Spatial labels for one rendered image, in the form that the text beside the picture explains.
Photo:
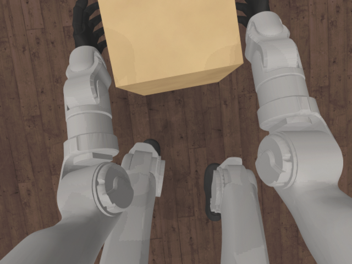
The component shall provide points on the right robot hand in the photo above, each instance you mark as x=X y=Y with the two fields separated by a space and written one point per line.
x=250 y=8

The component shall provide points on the robot right upper arm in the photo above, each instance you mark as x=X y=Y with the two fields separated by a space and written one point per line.
x=304 y=168

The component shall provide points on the robot left upper arm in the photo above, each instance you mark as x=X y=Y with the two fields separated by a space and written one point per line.
x=91 y=200

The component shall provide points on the left robot foot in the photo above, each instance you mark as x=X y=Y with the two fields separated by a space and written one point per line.
x=155 y=144

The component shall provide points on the right robot forearm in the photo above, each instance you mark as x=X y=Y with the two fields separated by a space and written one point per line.
x=279 y=78

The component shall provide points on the carton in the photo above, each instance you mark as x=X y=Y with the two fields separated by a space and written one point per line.
x=163 y=45

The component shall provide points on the right robot thigh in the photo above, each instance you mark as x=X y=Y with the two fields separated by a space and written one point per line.
x=243 y=237

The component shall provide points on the left robot hand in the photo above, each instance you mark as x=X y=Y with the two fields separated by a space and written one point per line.
x=83 y=27

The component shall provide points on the left robot forearm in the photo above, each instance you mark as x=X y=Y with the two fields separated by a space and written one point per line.
x=87 y=112

